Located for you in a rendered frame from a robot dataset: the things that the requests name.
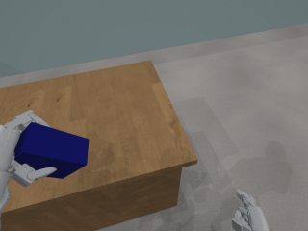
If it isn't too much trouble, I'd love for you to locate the left robot hand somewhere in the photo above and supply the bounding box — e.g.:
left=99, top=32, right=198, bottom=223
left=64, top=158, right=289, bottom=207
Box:
left=0, top=110, right=57, bottom=188

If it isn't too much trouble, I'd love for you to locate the table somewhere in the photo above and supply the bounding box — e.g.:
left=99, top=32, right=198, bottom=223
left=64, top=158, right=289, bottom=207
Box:
left=0, top=60, right=198, bottom=231

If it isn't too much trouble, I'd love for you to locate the right robot hand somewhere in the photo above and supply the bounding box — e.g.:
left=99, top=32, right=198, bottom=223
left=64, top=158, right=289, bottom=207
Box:
left=231, top=190, right=270, bottom=231

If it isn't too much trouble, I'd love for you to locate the left robot forearm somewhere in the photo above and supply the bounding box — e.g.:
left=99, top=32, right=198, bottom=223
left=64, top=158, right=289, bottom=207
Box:
left=0, top=170, right=11, bottom=231

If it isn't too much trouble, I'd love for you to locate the sponge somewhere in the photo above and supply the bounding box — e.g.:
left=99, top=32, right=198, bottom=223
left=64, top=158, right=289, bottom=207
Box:
left=14, top=122, right=90, bottom=179

